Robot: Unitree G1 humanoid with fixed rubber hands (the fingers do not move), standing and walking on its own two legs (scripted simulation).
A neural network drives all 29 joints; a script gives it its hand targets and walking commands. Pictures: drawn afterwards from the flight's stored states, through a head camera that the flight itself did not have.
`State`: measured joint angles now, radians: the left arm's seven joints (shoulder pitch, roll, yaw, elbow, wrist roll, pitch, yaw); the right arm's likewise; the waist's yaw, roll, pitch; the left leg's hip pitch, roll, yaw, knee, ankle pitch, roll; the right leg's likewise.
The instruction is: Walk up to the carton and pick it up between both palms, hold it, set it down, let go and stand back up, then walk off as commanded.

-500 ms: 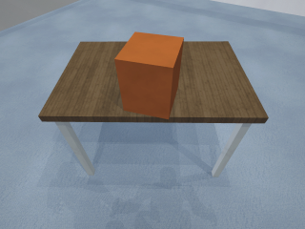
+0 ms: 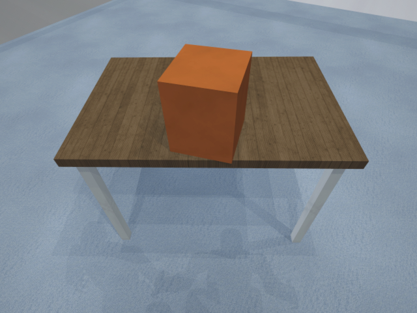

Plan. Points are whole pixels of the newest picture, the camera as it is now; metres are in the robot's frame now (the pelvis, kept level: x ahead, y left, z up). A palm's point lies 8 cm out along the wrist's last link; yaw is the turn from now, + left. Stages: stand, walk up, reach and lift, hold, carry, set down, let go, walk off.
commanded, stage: stand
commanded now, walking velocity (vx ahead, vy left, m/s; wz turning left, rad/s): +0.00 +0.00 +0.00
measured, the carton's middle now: (208, 104) +0.69 +0.03 +0.01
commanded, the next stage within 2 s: none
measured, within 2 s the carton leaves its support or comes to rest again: neither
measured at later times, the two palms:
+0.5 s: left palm out of the picture +0.09 +0.30 -0.11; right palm out of the picture +0.06 -0.30 -0.12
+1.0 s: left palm out of the picture +0.09 +0.30 -0.12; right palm out of the picture +0.07 -0.30 -0.12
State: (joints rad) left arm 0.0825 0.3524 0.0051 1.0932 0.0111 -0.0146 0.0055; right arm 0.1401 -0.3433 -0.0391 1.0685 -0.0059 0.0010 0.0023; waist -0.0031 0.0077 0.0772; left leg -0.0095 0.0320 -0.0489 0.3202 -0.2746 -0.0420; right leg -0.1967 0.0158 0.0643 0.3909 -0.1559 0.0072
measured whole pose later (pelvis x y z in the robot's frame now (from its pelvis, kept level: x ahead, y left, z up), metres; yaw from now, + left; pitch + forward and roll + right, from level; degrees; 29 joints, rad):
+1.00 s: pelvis +0.00 +0.00 +0.00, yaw +0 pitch -2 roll +0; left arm 0.09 0.35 0.00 1.09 0.01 -0.02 0.01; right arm 0.14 -0.35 -0.04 1.07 0.00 0.00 0.00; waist -0.01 0.01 0.08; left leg -0.01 0.03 -0.05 0.32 -0.28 -0.04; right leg -0.20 0.02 0.07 0.39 -0.16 0.01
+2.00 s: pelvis +0.00 +0.00 +0.00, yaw +0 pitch -2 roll +0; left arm 0.09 0.35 0.00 1.09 0.01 -0.01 0.01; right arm 0.14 -0.34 -0.04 1.06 0.00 0.00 0.00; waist 0.00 0.01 0.08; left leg 0.00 0.03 -0.04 0.32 -0.28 -0.04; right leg -0.19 0.02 0.07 0.39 -0.16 0.01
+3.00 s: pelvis +0.00 +0.00 +0.00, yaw +0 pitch -2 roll +0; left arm 0.09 0.35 0.00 1.09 0.01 -0.02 0.01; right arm 0.14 -0.34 -0.04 1.07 0.00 0.00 0.00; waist -0.01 0.01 0.08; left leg -0.01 0.03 -0.04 0.33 -0.28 -0.04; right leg -0.20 0.02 0.07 0.40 -0.16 0.01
